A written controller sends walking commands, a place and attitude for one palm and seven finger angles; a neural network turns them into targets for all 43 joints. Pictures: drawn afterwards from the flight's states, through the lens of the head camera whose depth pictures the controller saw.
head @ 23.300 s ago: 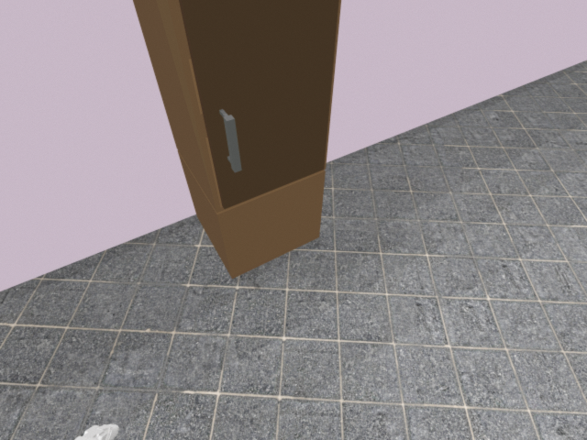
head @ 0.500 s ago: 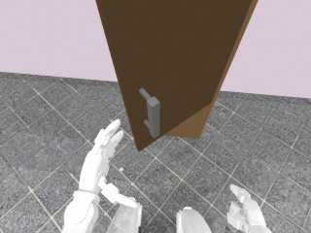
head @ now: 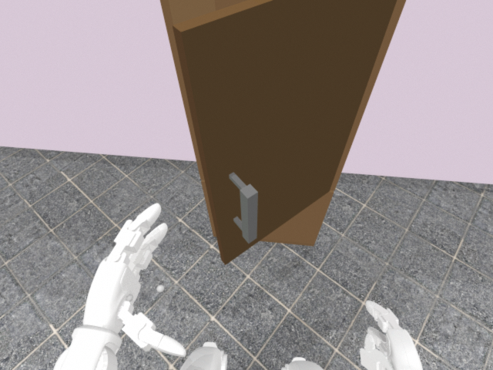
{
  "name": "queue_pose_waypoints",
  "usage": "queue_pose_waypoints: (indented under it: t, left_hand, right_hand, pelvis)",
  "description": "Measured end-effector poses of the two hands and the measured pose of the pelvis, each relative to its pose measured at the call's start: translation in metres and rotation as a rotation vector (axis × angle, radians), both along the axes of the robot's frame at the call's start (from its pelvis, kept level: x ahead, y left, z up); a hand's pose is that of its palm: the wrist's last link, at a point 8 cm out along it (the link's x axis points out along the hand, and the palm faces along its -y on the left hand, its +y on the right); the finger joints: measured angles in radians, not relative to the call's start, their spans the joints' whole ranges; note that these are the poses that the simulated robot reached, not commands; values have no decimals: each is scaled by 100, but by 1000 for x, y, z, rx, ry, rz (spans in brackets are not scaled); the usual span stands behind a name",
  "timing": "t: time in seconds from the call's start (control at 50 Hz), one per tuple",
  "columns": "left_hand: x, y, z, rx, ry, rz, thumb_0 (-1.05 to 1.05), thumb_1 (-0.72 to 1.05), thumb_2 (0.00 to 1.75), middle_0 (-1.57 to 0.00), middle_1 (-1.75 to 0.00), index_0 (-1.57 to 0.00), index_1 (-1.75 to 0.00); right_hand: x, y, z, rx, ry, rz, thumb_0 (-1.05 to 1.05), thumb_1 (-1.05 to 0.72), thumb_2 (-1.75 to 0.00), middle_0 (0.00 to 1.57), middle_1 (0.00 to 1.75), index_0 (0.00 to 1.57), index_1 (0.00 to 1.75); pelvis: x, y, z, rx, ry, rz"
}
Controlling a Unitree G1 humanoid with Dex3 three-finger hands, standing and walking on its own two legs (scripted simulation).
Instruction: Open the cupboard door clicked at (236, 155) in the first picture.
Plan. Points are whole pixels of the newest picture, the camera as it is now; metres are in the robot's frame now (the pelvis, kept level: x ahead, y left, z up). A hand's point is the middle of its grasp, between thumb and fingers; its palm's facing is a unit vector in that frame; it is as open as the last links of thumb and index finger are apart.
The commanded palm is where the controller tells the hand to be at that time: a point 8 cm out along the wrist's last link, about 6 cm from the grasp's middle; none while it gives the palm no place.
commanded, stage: draw the hand back to the body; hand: left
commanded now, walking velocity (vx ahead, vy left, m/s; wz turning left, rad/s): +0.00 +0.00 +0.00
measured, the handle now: (242, 209) +0.40 +0.03 +0.00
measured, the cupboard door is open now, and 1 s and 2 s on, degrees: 44 44 44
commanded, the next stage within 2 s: step back with the hand held close in 1.18 s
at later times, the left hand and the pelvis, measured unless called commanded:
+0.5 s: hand (54, 259) +0.23 +0.22 +0.16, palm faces +0.25 -0.89 -0.37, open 12.7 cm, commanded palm +0.18 +0.27 +0.19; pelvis +0.03 +0.01 +0.07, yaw +0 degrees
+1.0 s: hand out of the picture +0.23 +0.26 +0.23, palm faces +0.43 -0.80 -0.41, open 7.7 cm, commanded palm +0.17 +0.30 +0.25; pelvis +0.04 +0.01 +0.09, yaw +0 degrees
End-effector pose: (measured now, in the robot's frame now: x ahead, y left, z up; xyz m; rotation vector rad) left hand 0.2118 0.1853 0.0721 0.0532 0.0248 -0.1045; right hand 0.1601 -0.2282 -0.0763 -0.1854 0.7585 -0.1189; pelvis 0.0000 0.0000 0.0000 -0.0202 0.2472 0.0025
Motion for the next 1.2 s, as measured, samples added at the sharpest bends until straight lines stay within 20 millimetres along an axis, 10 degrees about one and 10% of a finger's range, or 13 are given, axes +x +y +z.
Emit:
queue_pose_waypoints:
  t: [0.32,0.84,1.2]
  left_hand:
    - [-22,51,64,266,118,244,-1,-22,42,-17,-30,-17,-30]
    - [-25,118,191,450,-185,528,1,67,80,-20,-30,-20,-30]
    - [-30,105,184,422,-167,508,1,89,90,-21,-30,-21,-30]
  right_hand:
    - [30,19,59,-25,-79,4,1,-91,-90,20,30,20,29]
    - [64,25,85,-9,-106,78,1,-91,-90,20,30,21,29]
    - [47,9,83,-19,-80,44,1,-91,-90,20,30,20,29]
  pelvis:
    - [21,11,49,8,-143,-1]
    - [40,10,83,19,-284,-7]
    - [34,1,86,19,-307,-11]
